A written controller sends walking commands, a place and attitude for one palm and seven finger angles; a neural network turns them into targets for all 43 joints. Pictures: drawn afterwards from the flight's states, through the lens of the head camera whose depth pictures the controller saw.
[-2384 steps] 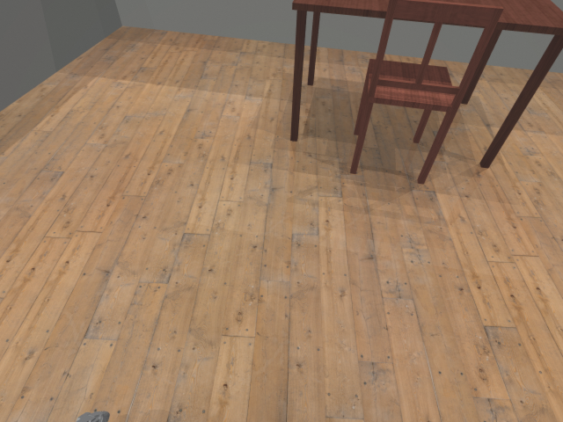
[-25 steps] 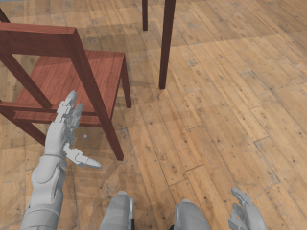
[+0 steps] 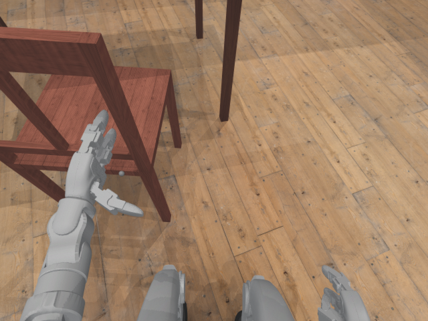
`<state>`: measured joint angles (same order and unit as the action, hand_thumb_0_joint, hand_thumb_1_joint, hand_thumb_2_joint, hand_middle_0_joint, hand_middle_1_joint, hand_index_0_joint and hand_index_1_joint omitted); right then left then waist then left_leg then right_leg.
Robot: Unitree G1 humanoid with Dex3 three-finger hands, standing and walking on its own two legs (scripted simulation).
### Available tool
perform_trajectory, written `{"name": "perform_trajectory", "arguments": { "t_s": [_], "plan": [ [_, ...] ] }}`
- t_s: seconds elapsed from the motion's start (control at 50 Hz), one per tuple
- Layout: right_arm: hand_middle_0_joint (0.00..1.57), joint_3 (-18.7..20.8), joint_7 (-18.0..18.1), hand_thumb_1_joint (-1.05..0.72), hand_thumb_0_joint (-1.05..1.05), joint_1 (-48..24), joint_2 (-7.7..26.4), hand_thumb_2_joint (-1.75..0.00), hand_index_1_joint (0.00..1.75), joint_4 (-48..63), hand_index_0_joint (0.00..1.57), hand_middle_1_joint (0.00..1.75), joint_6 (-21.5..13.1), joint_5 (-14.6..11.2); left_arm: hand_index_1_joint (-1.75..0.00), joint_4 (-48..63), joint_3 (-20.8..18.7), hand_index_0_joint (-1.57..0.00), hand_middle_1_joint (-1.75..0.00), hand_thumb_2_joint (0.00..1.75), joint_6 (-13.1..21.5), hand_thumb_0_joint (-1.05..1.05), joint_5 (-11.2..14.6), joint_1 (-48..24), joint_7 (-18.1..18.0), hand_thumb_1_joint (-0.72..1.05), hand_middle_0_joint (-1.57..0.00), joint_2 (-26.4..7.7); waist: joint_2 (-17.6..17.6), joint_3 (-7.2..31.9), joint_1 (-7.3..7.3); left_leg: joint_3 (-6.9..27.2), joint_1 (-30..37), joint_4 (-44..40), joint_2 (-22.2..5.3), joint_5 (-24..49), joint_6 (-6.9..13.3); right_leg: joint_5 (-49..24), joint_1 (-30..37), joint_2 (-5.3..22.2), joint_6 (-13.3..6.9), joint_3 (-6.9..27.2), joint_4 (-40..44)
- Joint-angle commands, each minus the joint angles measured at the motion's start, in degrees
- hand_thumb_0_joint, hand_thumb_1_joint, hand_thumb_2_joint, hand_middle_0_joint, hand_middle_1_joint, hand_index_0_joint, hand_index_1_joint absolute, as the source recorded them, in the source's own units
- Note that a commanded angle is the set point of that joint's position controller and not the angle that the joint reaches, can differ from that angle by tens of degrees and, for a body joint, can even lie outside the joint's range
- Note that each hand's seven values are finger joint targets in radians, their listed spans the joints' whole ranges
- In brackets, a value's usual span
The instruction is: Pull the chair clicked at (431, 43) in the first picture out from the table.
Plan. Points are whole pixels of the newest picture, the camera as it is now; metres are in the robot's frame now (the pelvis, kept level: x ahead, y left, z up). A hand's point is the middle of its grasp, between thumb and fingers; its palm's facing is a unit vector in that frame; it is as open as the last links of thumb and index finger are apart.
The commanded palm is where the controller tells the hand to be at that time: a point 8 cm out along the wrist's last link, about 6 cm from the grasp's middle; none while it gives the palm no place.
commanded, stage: push the fingers through the gap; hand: left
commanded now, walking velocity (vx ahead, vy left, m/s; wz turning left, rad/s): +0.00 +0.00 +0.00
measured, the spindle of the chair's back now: (34, 114) +0.50 +0.39 +0.03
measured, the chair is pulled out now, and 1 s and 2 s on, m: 0.22 0.22 0.22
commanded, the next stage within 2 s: hook a spindle and tug to test in 1.32 s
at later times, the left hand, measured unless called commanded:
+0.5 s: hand (126, 150) +0.41 +0.19 +0.03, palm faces -0.01 -1.00 -0.04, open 17.0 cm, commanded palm +0.40 +0.23 +0.04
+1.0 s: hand (129, 130) +0.46 +0.19 +0.03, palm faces -0.01 -1.00 -0.03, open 16.9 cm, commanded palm +0.44 +0.23 +0.04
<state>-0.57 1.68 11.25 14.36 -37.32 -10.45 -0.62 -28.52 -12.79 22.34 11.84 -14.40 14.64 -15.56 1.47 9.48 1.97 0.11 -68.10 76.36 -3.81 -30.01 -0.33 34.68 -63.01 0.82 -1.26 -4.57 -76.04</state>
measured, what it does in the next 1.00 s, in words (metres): stands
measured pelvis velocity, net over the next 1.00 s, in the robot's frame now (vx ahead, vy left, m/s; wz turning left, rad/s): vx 0.00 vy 0.00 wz -0.02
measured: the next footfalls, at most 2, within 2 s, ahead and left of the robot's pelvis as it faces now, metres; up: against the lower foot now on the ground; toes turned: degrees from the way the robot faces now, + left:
none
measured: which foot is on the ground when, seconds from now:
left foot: down 0.00-1.00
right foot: down 0.00-1.00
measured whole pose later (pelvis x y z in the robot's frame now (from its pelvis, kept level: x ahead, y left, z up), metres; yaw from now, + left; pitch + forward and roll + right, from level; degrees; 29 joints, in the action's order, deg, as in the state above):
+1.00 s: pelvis +0.00 +0.00 -0.01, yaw -1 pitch +25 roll -2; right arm -0.7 0.2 15.5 14.8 -39.4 -6.2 0.1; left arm -52.9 -19.8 24.0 8.2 -37.3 14.5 -22.2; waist 1.7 9.4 5.9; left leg 0.0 -72.6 77.4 -4.6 -30.0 -0.2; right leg 34.1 -67.7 -0.1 -1.1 -4.1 -76.6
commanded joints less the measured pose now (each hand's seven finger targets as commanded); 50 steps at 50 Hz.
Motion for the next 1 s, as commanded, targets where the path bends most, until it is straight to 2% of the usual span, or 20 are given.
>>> {"name": "perform_trajectory", "arguments": {
  "t_s": [0.0, 0.02, 0.06, 0.08, 0.12, 0.26, 0.28, 0.34, 0.4, 0.46, 0.5, 0.52, 0.58, 0.62, 0.64, 0.7, 0.74, 0.8, 0.84, 0.98],
  "plan": [
    [0.20, 3.4, 1.0, -0.90, 0.00, 2.5, 9.1, -0.90, 0.30, 6.5, 0.20, 0.30, -1.7, 0.1, -0.08, 8.4, -5.8, -0.06, -0.08, 0.30, 2.6, 0.00, 0.4, -16.0, -0.4, -0.50, -0.06, -12.1, -0.5, 22.4, 0.73, 2.7, 18.6, -9.0, 3.0, 11.4, 1.0, -15.4, 8.3, -2.7, 0.3, 3.9, 12.1],
    [0.20, 3.3, 1.0, -0.90, 0.00, 2.3, 8.9, -0.90, 0.30, 6.6, 0.20, 0.30, -1.4, 0.0, -0.08, 8.3, -6.6, -0.06, -0.08, 0.30, 2.8, 0.00, 0.3, -16.9, -0.6, -0.50, -0.06, -12.9, 0.5, 22.9, 0.16, 2.5, 18.7, -9.1, 3.1, 11.7, 0.9, -15.7, 8.5, -2.5, 0.2, 4.1, 12.0],
    [0.20, 3.2, 0.8, -0.90, 0.00, 2.6, 8.5, -0.90, 0.30, 6.4, 0.20, 0.30, -1.3, 0.0, -0.08, 7.6, -3.9, -0.06, -0.08, 0.30, 3.3, 0.00, -0.2, -20.2, -0.7, -0.50, -0.06, -10.3, 1.1, 21.6, 1.45, 2.6, 19.6, -9.3, 3.0, 11.4, 0.9, -15.4, 6.9, -2.6, 0.3, 3.8, 12.2],
    [0.20, 3.2, 0.7, -0.90, 0.00, 2.7, 8.6, -0.90, 0.30, 6.3, 0.20, 0.30, -1.3, 0.0, -0.08, 7.5, -3.9, -0.06, -0.08, 0.30, 3.6, 0.00, -0.3, -20.6, -0.8, -0.50, -0.06, -10.3, 1.6, 22.5, 1.19, 2.5, 19.5, -9.2, 3.0, 11.3, 0.9, -15.2, 7.3, -2.5, 0.3, 4.1, 12.4],
    [0.20, 3.5, 0.7, -0.90, 0.00, 3.4, 8.8, -0.90, 0.30, 5.8, 0.20, 0.30, -1.2, 0.2, -0.08, 6.8, -4.6, -0.06, -0.08, 0.30, 4.3, 0.00, -0.6, -22.3, -1.0, -0.50, -0.06, -11.4, 2.1, 24.5, 1.39, 2.7, 20.8, -8.8, 2.8, 12.6, 0.8, -16.4, 7.3, -2.6, 0.2, 4.0, 11.9],
    [0.20, 3.4, 0.5, -0.90, 0.00, 4.6, 9.1, -0.90, 0.30, 5.1, 0.20, 0.30, 0.0, 0.2, -0.08, 1.1, -5.9, -0.06, -0.08, 0.30, 4.3, 0.00, -0.6, -25.4, -0.3, -0.50, -0.06, -13.0, 0.7, 23.1, 1.96, 2.3, 18.8, -8.6, 2.9, 12.9, 1.0, -17.5, 8.0, -2.6, 0.4, 4.3, 12.2],
    [0.20, 3.5, 0.4, -0.90, 0.00, 4.9, 9.2, -0.90, 0.30, 5.1, 0.20, 0.30, 0.2, 0.1, -0.08, 0.3, -6.9, -0.06, -0.08, 0.30, 4.3, 0.00, -0.9, -24.9, -0.4, -0.50, -0.06, -14.2, 0.5, 23.3, 1.42, 2.2, 18.5, -8.5, 2.9, 13.2, 0.9, -17.8, 8.3, -2.6, 0.3, 4.4, 12.1],
    [0.20, 3.5, 0.2, -0.90, 0.00, 5.3, 9.1, -0.90, 0.30, 5.1, 0.20, 0.30, 0.3, 0.3, -0.08, 1.6, -6.3, -0.06, -0.08, 0.30, 5.1, 0.00, -0.8, -27.1, -0.4, -0.50, -0.06, -13.5, 2.9, 25.5, 1.50, 2.8, 21.8, -8.8, 2.7, 15.3, 0.7, -18.9, 7.3, -2.7, 0.1, 3.8, 11.5],
    [0.20, 3.5, 0.2, -0.90, 0.00, 5.9, 9.5, -0.90, 0.30, 4.4, 0.20, 0.30, 0.6, 0.3, -0.08, -1.6, -6.5, -0.06, -0.08, 0.30, 5.1, 0.00, -1.1, -28.9, -0.5, -0.50, -0.06, -14.1, 0.9, 23.0, 2.61, 2.9, 19.7, -8.5, 2.7, 13.7, 1.0, -17.7, 6.4, -2.9, 0.2, 3.9, 11.9],
    [0.20, 3.5, 0.1, -0.90, 0.00, 6.0, 9.3, -0.90, 0.30, 4.3, 0.20, 0.30, 0.7, 0.3, -0.08, -1.9, -6.0, -0.06, -0.08, 0.30, 5.6, 0.00, -1.6, -30.8, -0.5, -0.50, -0.06, -13.8, 3.2, 24.6, 2.36, 2.8, 20.9, -8.5, 2.7, 13.6, 0.8, -17.3, 5.8, -2.8, 0.2, 4.0, 11.8],
    [0.20, 3.6, 0.0, -0.90, 0.00, 6.5, 9.6, -0.90, 0.30, 4.0, 0.20, 0.30, 0.8, 0.4, -0.08, -3.0, -5.1, -0.06, -0.08, 0.30, 5.7, 0.00, -1.9, -33.5, -0.7, -0.50, -0.06, -13.4, 3.1, 24.1, 3.37, 3.4, 21.5, -8.6, 2.6, 13.6, 0.9, -16.8, 4.2, -2.9, 0.1, 3.7, 11.7],
    [0.20, 3.6, 0.1, -0.90, 0.00, 6.7, 9.6, -0.90, 0.30, 3.8, 0.20, 0.30, 0.9, 0.5, -0.08, -3.2, -5.9, -0.06, -0.08, 0.30, 5.8, 0.00, -2.0, -34.6, -0.9, -0.50, -0.06, -14.2, 2.9, 25.5, 3.04, 3.3, 21.5, -8.3, 2.6, 13.9, 0.9, -17.2, 5.0, -2.8, 0.2, 3.8, 11.6],
    [0.20, 3.4, 0.1, -0.90, 0.00, 7.1, 9.7, -0.90, 0.30, 3.4, 0.20, 0.30, 1.3, 0.5, -0.08, -6.4, -6.5, -0.06, -0.08, 0.30, 5.8, 0.00, -2.4, -36.4, -1.0, -0.50, -0.06, -15.3, 1.5, 24.0, 3.53, 3.1, 19.6, -8.1, 2.6, 12.8, 1.0, -16.5, 4.9, -2.8, 0.3, 3.9, 11.7],
    [0.20, 3.3, 0.0, -0.90, 0.00, 7.3, 9.6, -0.90, 0.30, 3.3, 0.20, 0.30, 1.3, 0.6, -0.08, -8.3, -7.3, -0.06, -0.08, 0.30, 5.8, 0.00, -2.6, -37.3, -1.1, -0.50, -0.06, -16.0, 2.9, 24.4, 3.31, 2.8, 19.0, -7.6, 2.7, 12.7, 1.0, -16.5, 4.8, -2.7, 0.2, 4.2, 11.6],
    [0.20, 3.3, 0.1, -0.90, 0.00, 7.6, 9.9, -0.90, 0.30, 3.2, 0.20, 0.30, 1.5, 0.7, -0.08, -8.5, -8.9, -0.06, -0.08, 0.30, 6.0, 0.00, -2.6, -38.6, -1.2, -0.50, -0.06, -18.3, 1.9, 24.9, 3.24, 2.7, 18.1, -7.3, 2.7, 12.9, 1.1, -17.0, 5.8, -2.7, 0.3, 4.5, 11.5],
    [0.20, 3.2, -0.1, -0.90, 0.00, 8.0, 9.6, -0.90, 0.30, 3.4, 0.20, 0.30, 1.5, 0.8, -0.08, -8.9, -7.5, -0.06, -0.08, 0.30, 6.3, 0.00, -2.9, -40.7, -0.7, -0.50, -0.06, -16.8, 3.8, 26.8, 3.80, 2.8, 19.4, -6.9, 2.7, 14.3, 1.2, -18.1, 5.2, -2.8, 0.2, 4.2, 10.8],
    [0.20, 3.4, -0.2, -0.90, 0.00, 8.6, 9.9, -0.90, 0.30, 3.2, 0.20, 0.30, 1.7, 0.8, -0.08, -9.9, -8.7, -0.06, -0.08, 0.30, 6.2, 0.00, -2.8, -40.0, -0.6, -0.50, -0.06, -18.0, 3.6, 28.1, 3.39, 2.9, 20.3, -6.8, 2.5, 16.0, 1.0, -19.6, 5.8, -2.8, 0.2, 4.2, 10.7],
    [0.20, 3.3, -0.3, -0.90, 0.00, 9.3, 10.2, -0.90, 0.30, 3.0, 0.20, 0.30, 2.1, 0.8, -0.08, -12.2, -9.3, -0.06, -0.08, 0.30, 5.6, 0.00, -2.8, -40.3, 0.0, -0.50, -0.06, -19.0, 1.6, 27.6, 3.79, 2.8, 18.4, -6.2, 2.6, 16.2, 1.3, -20.3, 6.6, -3.0, 0.3, 4.4, 10.6],
    [0.20, 3.2, -0.4, -0.90, 0.00, 9.4, 10.0, -0.90, 0.30, 2.7, 0.20, 0.30, 2.4, 0.7, -0.08, -12.8, -9.7, -0.06, -0.08, 0.30, 5.5, 0.00, -3.0, -41.5, 0.1, -0.50, -0.06, -19.7, 2.6, 26.8, 3.78, 2.5, 17.5, -6.1, 2.4, 15.1, 1.2, -19.6, 6.2, -2.9, 0.4, 4.6, 10.8],
    [0.20, 3.4, -0.8, -0.90, 0.00, 10.0, 10.1, -0.90, 0.30, 2.6, 0.20, 0.30, 2.7, 0.7, -0.08, -11.0, -8.0, -0.06, -0.08, 0.30, 5.9, 0.00, -2.9, -42.8, 0.3, -0.50, -0.06, -17.7, 4.6, 28.9, 4.13, 3.3, 22.1, -6.9, 2.2, 17.3, 1.0, -20.0, 4.6, -3.1, 0.1, 3.7, 10.8]
  ]
}}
